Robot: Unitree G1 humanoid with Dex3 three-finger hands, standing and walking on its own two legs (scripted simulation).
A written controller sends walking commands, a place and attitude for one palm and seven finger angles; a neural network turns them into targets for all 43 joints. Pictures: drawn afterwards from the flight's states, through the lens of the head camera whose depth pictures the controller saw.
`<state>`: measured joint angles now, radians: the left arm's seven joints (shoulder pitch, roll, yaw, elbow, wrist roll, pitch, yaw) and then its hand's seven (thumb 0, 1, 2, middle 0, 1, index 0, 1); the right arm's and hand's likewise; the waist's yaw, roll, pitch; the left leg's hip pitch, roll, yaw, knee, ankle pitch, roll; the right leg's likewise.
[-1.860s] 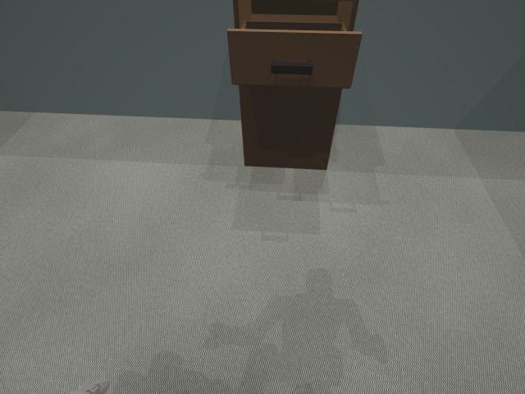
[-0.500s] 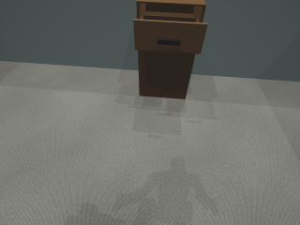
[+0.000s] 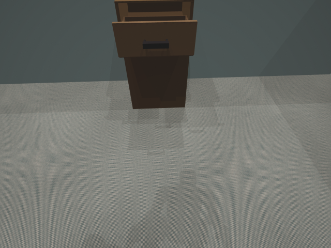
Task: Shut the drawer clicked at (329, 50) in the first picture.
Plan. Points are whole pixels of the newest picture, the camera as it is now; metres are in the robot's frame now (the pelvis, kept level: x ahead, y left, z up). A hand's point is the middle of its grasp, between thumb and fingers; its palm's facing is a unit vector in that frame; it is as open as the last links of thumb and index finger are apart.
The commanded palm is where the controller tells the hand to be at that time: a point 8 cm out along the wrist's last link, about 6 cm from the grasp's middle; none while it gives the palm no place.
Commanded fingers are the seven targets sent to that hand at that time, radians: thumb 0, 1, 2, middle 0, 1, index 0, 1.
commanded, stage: walk to a spot facing it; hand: left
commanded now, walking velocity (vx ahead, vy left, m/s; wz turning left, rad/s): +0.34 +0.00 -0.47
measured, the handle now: (155, 42) +1.05 +0.14 +0.01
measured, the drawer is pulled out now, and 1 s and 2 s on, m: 0.30 0.30 0.30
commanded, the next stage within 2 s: turn to face it in 1.14 s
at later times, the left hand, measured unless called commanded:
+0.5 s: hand out of the picture +0.15 +0.25 -0.18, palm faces -0.10 -0.98 -0.17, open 7.4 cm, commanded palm none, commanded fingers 0.00 0.90 0.90 -0.20 -0.30 -0.20 -0.30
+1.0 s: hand (170, 132) +0.58 +0.03 -0.15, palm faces -0.56 -0.81 -0.18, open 7.4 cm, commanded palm none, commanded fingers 0.00 0.90 0.90 -0.20 -0.30 -0.20 -0.30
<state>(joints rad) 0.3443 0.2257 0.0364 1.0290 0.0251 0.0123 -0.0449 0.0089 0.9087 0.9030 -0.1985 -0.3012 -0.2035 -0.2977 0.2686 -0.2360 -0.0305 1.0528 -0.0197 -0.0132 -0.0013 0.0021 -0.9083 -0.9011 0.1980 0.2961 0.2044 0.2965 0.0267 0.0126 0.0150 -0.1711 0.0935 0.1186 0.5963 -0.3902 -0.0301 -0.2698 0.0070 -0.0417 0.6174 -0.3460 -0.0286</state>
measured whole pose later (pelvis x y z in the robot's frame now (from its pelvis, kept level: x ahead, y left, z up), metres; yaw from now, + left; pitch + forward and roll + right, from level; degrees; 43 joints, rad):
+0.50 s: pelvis +0.17 +0.05 +0.00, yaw -13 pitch -1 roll -1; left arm 0.42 0.21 0.08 1.07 0.02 -0.01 -0.01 0.01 0.91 0.90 -0.20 -0.30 -0.21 -0.30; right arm 0.12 -0.15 -0.03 0.92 -0.03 -0.08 0.00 0.00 -0.91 -0.90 0.20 0.30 0.20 0.30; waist 0.06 -0.05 0.05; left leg -0.38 0.08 0.13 0.65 -0.25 0.03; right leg -0.28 0.02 0.06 1.05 -0.47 -0.03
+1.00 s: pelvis +0.34 -0.03 -0.01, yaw -29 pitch +0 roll +1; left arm 0.03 0.21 0.06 0.89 0.03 -0.02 -0.06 0.01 0.91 0.90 -0.19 -0.30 -0.20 -0.30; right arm 0.51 -0.16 -0.04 1.09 -0.02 -0.04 0.00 0.00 -0.91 -0.90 0.19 0.30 0.20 0.30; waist -0.08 -0.01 0.10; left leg -0.03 0.19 0.36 0.73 -0.49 -0.07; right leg -0.45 -0.03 -0.14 0.61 -0.14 -0.08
